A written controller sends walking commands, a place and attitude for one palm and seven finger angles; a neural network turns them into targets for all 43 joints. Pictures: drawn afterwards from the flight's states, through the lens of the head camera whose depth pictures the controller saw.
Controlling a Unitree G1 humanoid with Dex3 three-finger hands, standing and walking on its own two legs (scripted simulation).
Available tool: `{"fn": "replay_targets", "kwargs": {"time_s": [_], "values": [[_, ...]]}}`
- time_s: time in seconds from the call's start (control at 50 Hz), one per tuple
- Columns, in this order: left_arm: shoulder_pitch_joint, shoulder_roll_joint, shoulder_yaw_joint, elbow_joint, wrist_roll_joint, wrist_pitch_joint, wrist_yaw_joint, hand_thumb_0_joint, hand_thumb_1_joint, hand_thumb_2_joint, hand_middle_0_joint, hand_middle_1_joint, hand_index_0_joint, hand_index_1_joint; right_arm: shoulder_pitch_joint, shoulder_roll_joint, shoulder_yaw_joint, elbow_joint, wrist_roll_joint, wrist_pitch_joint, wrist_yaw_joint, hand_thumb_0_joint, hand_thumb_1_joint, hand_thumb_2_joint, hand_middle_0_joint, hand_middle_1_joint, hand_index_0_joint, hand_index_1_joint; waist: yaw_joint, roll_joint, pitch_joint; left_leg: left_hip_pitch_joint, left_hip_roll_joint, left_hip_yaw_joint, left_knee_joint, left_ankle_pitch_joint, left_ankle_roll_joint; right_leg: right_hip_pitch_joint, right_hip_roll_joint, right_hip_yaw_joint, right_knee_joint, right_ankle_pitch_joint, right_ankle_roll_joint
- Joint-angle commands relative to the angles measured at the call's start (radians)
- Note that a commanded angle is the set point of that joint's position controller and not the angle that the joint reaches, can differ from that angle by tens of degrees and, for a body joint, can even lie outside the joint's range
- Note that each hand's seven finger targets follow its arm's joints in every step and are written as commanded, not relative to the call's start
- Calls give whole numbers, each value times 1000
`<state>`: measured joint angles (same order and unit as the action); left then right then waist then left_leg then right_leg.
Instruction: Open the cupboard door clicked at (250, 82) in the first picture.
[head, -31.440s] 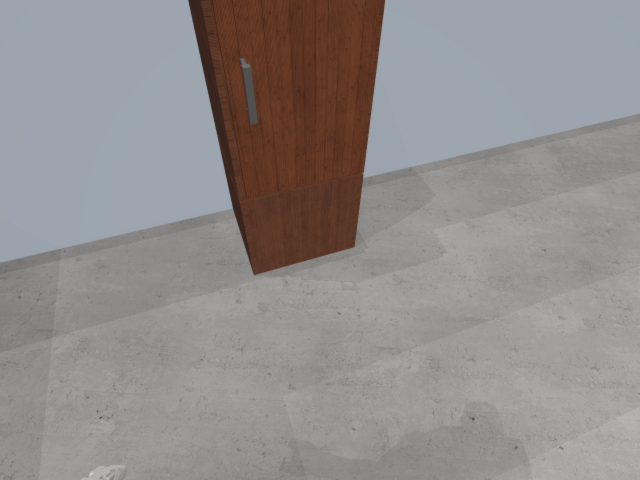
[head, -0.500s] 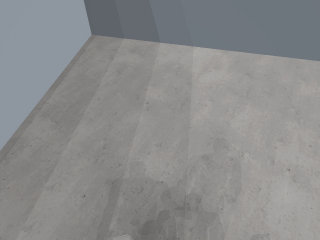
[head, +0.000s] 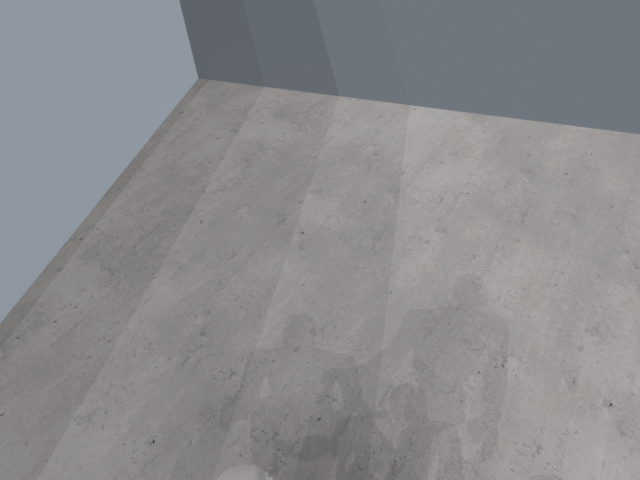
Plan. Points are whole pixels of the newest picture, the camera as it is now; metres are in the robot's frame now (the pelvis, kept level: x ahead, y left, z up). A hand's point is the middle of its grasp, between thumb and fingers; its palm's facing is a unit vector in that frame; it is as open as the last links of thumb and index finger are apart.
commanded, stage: turn to face it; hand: left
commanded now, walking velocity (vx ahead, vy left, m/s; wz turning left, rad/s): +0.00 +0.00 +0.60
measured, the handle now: out of the picture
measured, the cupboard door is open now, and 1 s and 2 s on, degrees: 44 44 44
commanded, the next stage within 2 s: none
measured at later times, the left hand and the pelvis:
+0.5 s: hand out of the picture +0.11 +0.21 -0.16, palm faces +0.28 -0.92 -0.28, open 7.3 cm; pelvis +0.07 -0.03 -0.01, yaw +16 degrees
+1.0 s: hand out of the picture +0.02 +0.18 -0.18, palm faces +0.58 -0.77 -0.25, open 7.3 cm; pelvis +0.09 -0.03 -0.01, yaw +35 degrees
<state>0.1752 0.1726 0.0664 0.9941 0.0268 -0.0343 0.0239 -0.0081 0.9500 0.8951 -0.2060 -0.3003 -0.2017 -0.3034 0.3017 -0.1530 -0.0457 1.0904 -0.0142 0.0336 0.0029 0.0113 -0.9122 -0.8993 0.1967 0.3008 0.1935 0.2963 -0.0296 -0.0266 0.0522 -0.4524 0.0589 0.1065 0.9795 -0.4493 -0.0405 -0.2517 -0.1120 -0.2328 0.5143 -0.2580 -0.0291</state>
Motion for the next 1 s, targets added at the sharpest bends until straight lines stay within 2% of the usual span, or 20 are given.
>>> {"fn": "replay_targets", "kwargs": {"time_s": [0.0, 0.08, 0.1, 0.12, 0.14, 0.2, 0.26, 0.36, 0.42, 0.44, 0.48, 0.52, 0.58, 0.72, 0.78, 0.8, 0.82, 0.84, 0.92, 0.98], "values": [[69, 162, 27, -39, 1, -2, 7, 0, 900, 900, -200, -300, -200, -300, -33, -20, -1, -103, -1, -16, 15, 0, -900, -900, 200, 300, 200, 300, 37, -108, -56, -1, 11, 26, -179, 53, 0, 109, -258, 87, -142, 448, -79], [58, 184, 33, -59, -8, 13, 3, 0, 900, 900, -200, -300, -200, -300, -37, -87, -16, -142, -7, -17, 20, 0, -900, -900, 200, 300, 200, 300, 9, -73, -76, 173, -5, 43, -420, 232, 16, 60, -243, 31, 15, 360, -19], [54, 172, 33, -78, -12, 19, -1, 0, 900, 900, -200, -300, -200, -300, 18, -147, -31, -140, -11, -22, 19, 0, -900, -900, 200, 300, 200, 300, -25, 57, -121, 302, 49, -42, -497, 413, 48, -26, -200, 1, 155, 245, 26], [50, 119, 24, -114, -21, 28, -5, 0, 900, 900, -200, -300, -200, -300, 75, -260, -59, -149, -22, -26, 11, 0, -900, -900, 200, 300, 200, 300, -54, 356, -144, 408, 305, -421, -579, 735, 195, -256, -46, -22, 391, -258, 108], [-34, 124, 9, -167, -9, 38, -1, 0, 900, 900, -200, -300, -200, -300, 120, -310, -69, -142, -19, -18, 0, 0, -900, -900, 200, 300, 200, 300, -88, 304, -144, 369, 406, -529, -624, 721, 284, -305, 7, 116, 566, -467, 101], [-50, 126, 24, -147, -3, 47, -4, 0, 900, 900, -200, -300, -200, -300, -23, -269, -61, -188, -14, -27, -20, 0, -900, -900, 200, 300, 200, 300, -29, 256, -121, 276, 294, -448, -650, 472, 237, -378, 1, 237, 696, -259, 100], [-1, 117, 23, -128, -5, 53, -15, 0, 900, 900, -200, -300, -200, -300, -93, -247, -52, -218, -14, -35, -20, 0, -900, -900, 200, 300, 200, 300, 13, 163, -127, 253, 206, -326, -636, 503, 195, -310, 18, 227, 596, -162, 108], [-1, 111, 17, -161, -8, 56, -14, 0, 900, 900, -200, -300, -200, -300, -123, -275, -71, -241, -18, -19, -9, 0, -900, -900, 200, 300, 200, 300, 6, 170, -127, 205, 172, -345, -626, 408, 193, -167, 71, 188, 316, -179, 103], [79, 129, 22, -157, -10, 47, -12, 0, 900, 900, -200, -300, -200, -300, -176, -279, -79, -267, -12, -8, -5, 0, -900, -900, 200, 300, 200, 300, 45, 188, -130, 102, 129, -364, -561, 372, 162, 24, 103, 164, 70, -64, 92], [134, 163, 30, -153, -6, 37, -8, 0, 900, 900, -200, -300, -200, -300, -204, -261, -79, -281, -5, -6, 0, 0, -900, -900, 200, 300, 200, 300, 77, 126, -141, 37, 76, -325, -490, 301, 119, 128, 70, 189, -78, 14, 84], [134, 310, 50, -171, 12, 27, 3, 0, 900, 900, -200, -300, -200, -300, -225, -173, -64, -325, 1, -8, 12, 0, -900, -900, 200, 300, 200, 300, 97, -312, -98, -214, -123, -104, -4, -167, 1, 169, -386, 619, -282, 93, -107], [59, 238, 33, -181, 1, 18, 12, 0, 900, 900, -200, -300, -200, -300, -221, -186, -69, -289, -6, 8, 13, 0, -900, -900, 200, 300, 200, 300, 44, -218, -60, -208, -51, -163, 258, -83, -2, 92, -311, 500, -200, 290, -129], [13, 192, 18, -195, 0, 17, 12, 0, 900, 900, -200, -300, -200, -300, -196, -157, -52, -259, -1, 17, 26, 0, -900, -900, 200, 300, 200, 300, 16, -184, -71, -157, -26, -102, 185, 11, -27, 144, -210, 239, -126, 516, -79], [123, 260, 41, -148, 4, 22, 8, 0, 900, 900, -200, -300, -200, -300, -277, -134, -28, -274, 6, 8, 33, 0, -900, -900, 200, 300, 200, 300, 78, -187, -89, -4, -47, 9, -231, 9, -9, 252, -251, 155, -42, 670, -73], [96, 269, 48, -148, -6, 24, -1, 0, 900, 900, -200, -300, -200, -300, -180, -168, -37, -254, 0, -1, 28, 0, -900, -900, 200, 300, 200, 300, 18, -143, -124, 210, -68, 25, -468, 183, 17, 156, -231, 89, 103, 609, -10], [85, 246, 45, -162, -13, 27, -5, 0, 900, 900, -200, -300, -200, -300, -101, -231, -54, -236, -7, -9, 26, 0, -900, -900, 200, 300, 200, 300, -28, 0, -180, 413, 23, -71, -542, 409, 58, 1, -200, 50, 270, 434, 39], [61, 168, 26, -207, -20, 33, -14, 0, 900, 900, -200, -300, -200, -300, -20, -356, -87, -229, -15, -14, 18, 0, -900, -900, 200, 300, 200, 300, -72, 338, -211, 567, 329, -484, -569, 821, 224, -306, -35, 33, 519, -306, 120], [-21, 175, 13, -246, -6, 48, -4, 0, 900, 900, -200, -300, -200, -300, 41, -377, -87, -208, -5, -3, 13, 0, -900, -900, 200, 300, 200, 300, -91, 247, -191, 507, 397, -491, -564, 868, 296, -351, -21, 160, 617, -431, 106], [-18, 160, 25, -186, -9, 62, -10, 0, 900, 900, -200, -300, -200, -300, -125, -289, -62, -248, -11, -17, -18, 0, -900, -900, 200, 300, 200, 300, -6, 193, -113, 317, 218, -356, -610, 629, 222, -329, -6, 241, 654, -211, 115], [4, 149, 22, -176, -10, 66, -17, 0, 900, 900, -200, -300, -200, -300, -153, -283, -62, -254, -13, -20, -13, 0, -900, -900, 200, 300, 200, 300, 13, 169, -112, 269, 173, -314, -617, 530, 201, -249, 24, 219, 507, -181, 113]]}}
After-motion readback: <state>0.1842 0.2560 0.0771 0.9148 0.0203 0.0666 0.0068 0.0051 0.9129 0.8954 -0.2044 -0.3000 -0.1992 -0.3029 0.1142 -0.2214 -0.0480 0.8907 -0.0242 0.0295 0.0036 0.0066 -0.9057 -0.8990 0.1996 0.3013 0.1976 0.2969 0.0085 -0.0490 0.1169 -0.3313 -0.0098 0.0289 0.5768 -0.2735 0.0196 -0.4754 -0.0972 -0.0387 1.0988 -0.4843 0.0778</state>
